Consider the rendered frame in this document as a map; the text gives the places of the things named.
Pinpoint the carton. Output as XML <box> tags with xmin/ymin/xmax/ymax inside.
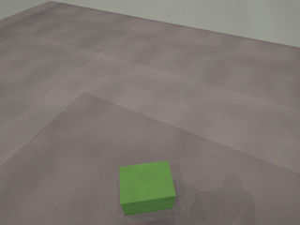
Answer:
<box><xmin>119</xmin><ymin>160</ymin><xmax>176</xmax><ymax>216</ymax></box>

